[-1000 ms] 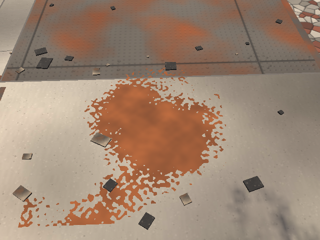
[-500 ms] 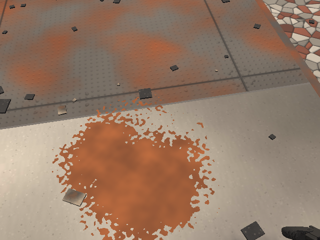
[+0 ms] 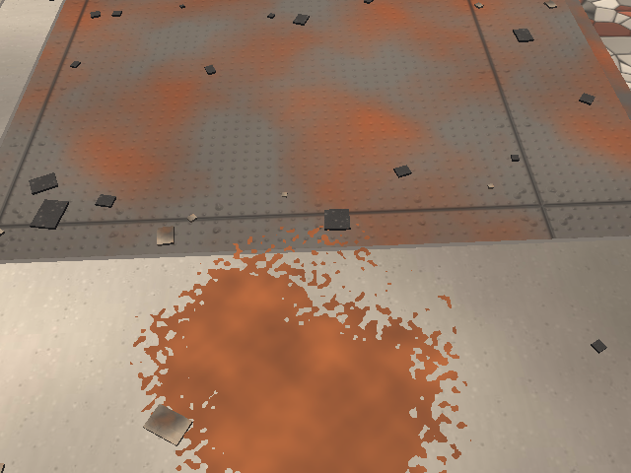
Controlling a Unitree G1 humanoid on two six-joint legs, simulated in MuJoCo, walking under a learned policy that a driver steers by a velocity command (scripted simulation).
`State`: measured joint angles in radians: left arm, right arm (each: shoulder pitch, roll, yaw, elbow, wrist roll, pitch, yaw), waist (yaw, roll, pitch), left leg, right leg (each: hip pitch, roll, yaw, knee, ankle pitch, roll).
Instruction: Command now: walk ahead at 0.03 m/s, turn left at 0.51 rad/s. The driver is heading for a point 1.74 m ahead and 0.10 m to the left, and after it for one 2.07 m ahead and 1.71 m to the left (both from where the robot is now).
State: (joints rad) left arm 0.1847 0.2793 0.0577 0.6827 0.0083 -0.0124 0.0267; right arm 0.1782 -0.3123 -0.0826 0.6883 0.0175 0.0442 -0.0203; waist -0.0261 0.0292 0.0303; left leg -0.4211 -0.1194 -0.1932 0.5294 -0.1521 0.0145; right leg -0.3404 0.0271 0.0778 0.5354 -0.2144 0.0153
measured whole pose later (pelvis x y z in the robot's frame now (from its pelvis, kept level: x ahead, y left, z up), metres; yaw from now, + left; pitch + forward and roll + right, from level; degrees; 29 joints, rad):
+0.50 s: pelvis +0.00 +0.02 +0.01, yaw +14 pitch +1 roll +0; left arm 0.20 0.31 0.07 0.73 0.00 0.02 0.02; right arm 0.14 -0.25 -0.05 0.64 -0.02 0.03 0.01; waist 0.03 -0.04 0.03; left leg -0.27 -0.02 0.00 0.51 -0.27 0.03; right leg -0.40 -0.07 -0.02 0.89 -0.53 0.07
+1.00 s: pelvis +0.00 +0.01 +0.01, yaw +15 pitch -2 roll +0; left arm 0.22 0.23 0.03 0.82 0.01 -0.02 0.03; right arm 0.18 -0.24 -0.04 0.85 -0.01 0.02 -0.02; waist 0.00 0.01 0.03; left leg -0.22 -0.02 -0.02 0.52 -0.27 0.00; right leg -0.21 -0.02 0.00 0.53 -0.29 0.02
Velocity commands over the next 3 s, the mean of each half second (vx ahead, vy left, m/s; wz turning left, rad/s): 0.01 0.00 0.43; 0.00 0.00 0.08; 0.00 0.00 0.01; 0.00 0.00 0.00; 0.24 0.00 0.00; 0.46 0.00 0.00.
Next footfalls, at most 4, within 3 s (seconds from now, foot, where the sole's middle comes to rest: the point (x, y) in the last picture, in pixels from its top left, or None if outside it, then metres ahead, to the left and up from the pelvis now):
0.40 left None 0.02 0.14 -0.77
0.72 right None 0.07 -0.11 -0.77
2.76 right None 0.45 0.00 -0.77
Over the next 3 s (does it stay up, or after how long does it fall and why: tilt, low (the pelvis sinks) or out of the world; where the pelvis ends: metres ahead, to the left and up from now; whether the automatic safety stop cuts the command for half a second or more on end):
stays up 0.38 0.07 0.02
